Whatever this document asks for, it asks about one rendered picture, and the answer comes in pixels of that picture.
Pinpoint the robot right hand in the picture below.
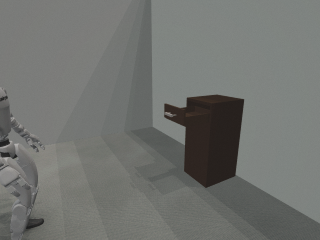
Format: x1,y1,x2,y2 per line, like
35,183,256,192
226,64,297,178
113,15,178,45
0,166,31,197

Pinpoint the robot left hand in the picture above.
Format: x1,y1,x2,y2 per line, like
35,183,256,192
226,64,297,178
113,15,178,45
25,134,46,153

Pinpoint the cabinet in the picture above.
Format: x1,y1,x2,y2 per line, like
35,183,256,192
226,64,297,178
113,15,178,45
184,94,244,188

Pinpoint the left robot forearm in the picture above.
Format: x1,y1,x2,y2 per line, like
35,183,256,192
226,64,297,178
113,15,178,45
10,115,31,138

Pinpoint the handle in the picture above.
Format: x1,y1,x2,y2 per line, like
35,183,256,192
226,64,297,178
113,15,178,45
164,112,176,117

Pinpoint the right robot thigh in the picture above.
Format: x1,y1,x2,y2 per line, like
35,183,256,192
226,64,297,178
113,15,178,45
1,153,32,211

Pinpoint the drawer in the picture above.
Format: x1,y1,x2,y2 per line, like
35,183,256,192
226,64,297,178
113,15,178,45
164,103,210,127

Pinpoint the left robot shin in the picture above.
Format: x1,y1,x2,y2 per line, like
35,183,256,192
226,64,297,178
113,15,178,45
29,186,39,209

